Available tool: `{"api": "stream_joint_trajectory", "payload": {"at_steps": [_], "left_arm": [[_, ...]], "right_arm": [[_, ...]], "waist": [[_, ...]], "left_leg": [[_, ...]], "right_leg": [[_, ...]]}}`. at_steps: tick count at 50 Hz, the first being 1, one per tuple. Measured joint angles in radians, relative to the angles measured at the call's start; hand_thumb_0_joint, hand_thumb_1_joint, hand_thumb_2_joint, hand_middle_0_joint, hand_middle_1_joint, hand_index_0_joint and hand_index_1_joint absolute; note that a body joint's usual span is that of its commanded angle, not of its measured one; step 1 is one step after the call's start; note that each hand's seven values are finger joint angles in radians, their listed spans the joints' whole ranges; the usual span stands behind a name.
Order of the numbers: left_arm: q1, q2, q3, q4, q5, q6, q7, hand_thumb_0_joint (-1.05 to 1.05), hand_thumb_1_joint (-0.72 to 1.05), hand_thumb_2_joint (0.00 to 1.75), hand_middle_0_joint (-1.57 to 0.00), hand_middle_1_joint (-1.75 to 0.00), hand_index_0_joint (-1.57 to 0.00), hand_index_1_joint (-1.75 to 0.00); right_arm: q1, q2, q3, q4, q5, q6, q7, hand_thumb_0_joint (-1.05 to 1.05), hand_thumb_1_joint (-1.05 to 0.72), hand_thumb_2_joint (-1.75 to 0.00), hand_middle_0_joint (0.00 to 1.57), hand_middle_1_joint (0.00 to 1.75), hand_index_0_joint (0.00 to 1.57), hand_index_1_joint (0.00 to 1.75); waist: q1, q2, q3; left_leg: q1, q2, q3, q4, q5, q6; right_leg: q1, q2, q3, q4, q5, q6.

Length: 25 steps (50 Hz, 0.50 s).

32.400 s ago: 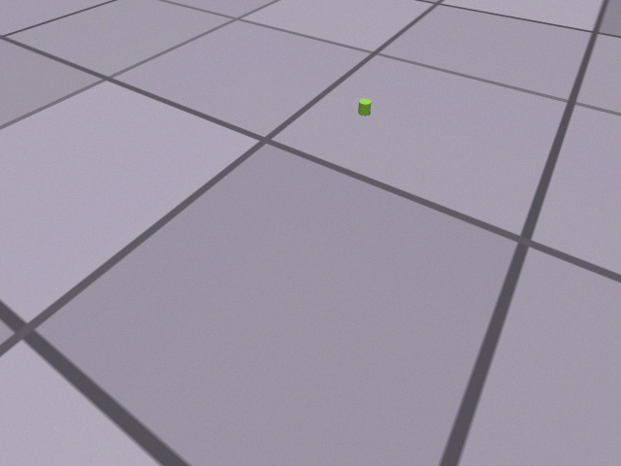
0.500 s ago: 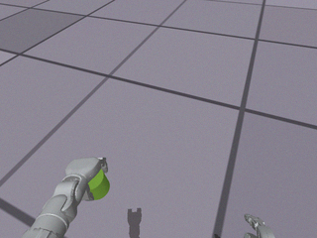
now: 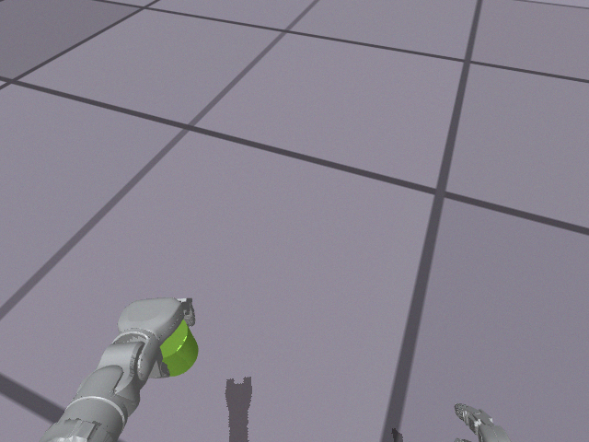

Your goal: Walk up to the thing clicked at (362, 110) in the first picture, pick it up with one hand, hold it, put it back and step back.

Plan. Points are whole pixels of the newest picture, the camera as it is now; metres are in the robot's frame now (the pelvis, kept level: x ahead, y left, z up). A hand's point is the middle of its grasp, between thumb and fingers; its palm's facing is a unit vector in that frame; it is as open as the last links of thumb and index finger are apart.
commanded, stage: crouch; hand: left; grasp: from above
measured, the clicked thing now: (170, 345) +0.31 +0.21 -0.11
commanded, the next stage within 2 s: lower in 1.72 s
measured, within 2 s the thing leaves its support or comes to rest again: neither
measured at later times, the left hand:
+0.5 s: hand (187, 348) +0.37 +0.24 -0.30, palm faces -0.43 +0.02 -0.90, open 10.1 cm
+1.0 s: hand (201, 357) +0.42 +0.26 -0.50, palm faces -0.45 -0.02 -0.89, open 10.1 cm
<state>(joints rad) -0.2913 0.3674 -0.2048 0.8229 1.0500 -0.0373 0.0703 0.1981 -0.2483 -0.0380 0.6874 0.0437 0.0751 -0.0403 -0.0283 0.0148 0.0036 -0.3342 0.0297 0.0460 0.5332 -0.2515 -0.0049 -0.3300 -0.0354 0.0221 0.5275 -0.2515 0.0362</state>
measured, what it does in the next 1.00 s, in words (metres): lowers itself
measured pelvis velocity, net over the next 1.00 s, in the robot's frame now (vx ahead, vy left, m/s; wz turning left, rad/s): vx -0.06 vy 0.01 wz -0.04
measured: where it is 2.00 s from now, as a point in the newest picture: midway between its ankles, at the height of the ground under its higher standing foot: outside the picture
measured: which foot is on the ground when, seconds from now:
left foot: down 0.00-1.00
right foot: down 0.00-1.00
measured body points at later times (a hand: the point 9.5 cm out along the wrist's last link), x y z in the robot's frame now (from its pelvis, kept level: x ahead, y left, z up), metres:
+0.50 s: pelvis -0.05 +0.01 -0.18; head +0.12 +0.03 +0.24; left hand +0.39 +0.24 -0.25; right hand -0.02 -0.28 -0.29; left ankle +0.01 +0.12 -0.73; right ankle +0.01 -0.14 -0.73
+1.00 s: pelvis -0.06 +0.01 -0.33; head +0.18 +0.06 +0.04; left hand +0.44 +0.25 -0.45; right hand -0.02 -0.28 -0.43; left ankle +0.01 +0.12 -0.73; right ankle +0.01 -0.14 -0.73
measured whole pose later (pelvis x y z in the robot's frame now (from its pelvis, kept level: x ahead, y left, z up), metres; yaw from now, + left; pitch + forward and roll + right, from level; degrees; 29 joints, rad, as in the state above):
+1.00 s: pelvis -0.06 +0.01 -0.33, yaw -3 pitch +39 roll -7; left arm -0.96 0.67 0.08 1.36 1.27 -0.16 0.35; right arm 0.18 -0.26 0.01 0.73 -0.12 -0.07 0.08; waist -0.24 0.01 -0.12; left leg -2.07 0.02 -0.09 2.05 -0.67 0.00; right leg -1.99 -0.02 -0.03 1.99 -0.69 0.06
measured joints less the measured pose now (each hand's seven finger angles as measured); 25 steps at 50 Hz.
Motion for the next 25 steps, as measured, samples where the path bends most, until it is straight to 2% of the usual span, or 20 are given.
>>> {"api": "stream_joint_trajectory", "payload": {"at_steps": [6, 11, 14, 19, 25], "left_arm": [[-0.084, 0.001, 0.015, 0.149, 0.066, -0.029, 0.115, 0.01, 0.01, 0.64, -0.57, -0.87, -0.55, -0.77], [-0.187, 0.017, 0.044, 0.26, 0.126, -0.052, 0.211, 0.01, 0.01, 0.65, -0.56, -0.87, -0.55, -0.78], [-0.257, 0.03, 0.064, 0.329, 0.145, -0.048, 0.263, 0.01, 0.01, 0.64, -0.56, -0.88, -0.55, -0.78], [-0.374, 0.066, 0.106, 0.42, 0.137, -0.026, 0.302, 0.01, 0.02, 0.63, -0.55, -0.88, -0.54, -0.79], [-0.457, 0.112, 0.155, 0.442, 0.121, -0.005, 0.29, 0.01, 0.02, 0.62, -0.55, -0.88, -0.54, -0.79]], "right_arm": [[0.001, -0.009, -0.014, 0.017, -0.026, -0.011, 0.022, 0.0, -0.9, -0.89, 0.2, 0.3, 0.21, 0.3], [0.02, -0.026, -0.03, 0.028, -0.051, -0.026, 0.037, 0.0, -0.9, -0.89, 0.2, 0.3, 0.21, 0.3], [0.03, -0.034, -0.034, 0.032, -0.059, -0.033, 0.035, 0.0, -0.9, -0.89, 0.2, 0.3, 0.21, 0.3], [0.045, -0.031, -0.031, 0.04, -0.072, -0.056, 0.025, 0.0, -0.9, -0.89, 0.2, 0.3, 0.21, 0.3], [0.054, -0.008, -0.019, 0.061, -0.089, -0.071, 0.023, 0.0, -0.9, -0.89, 0.2, 0.3, 0.21, 0.3]], "waist": [[-0.017, -0.017, -0.023], [-0.04, -0.021, -0.086], [-0.062, -0.016, -0.115], [-0.102, -0.004, -0.151], [-0.139, 0.015, -0.171]], "left_leg": [[-0.203, 0.006, -0.019, 0.165, -0.054, -0.001], [-0.483, 0.013, -0.036, 0.415, -0.143, -0.002], [-0.647, 0.017, -0.045, 0.564, -0.194, 0.003], [-0.908, 0.021, -0.054, 0.779, -0.256, 0.008], [-1.169, 0.021, -0.064, 0.995, -0.31, 0.015]], "right_leg": [[-0.19, 0.004, -0.012, 0.15, -0.051, -0.001], [-0.46, 0.009, -0.018, 0.388, -0.133, 0.004], [-0.62, 0.012, -0.02, 0.532, -0.186, 0.006], [-0.877, 0.017, -0.017, 0.74, -0.246, 0.011], [-1.132, 0.019, -0.014, 0.951, -0.299, 0.016]]}}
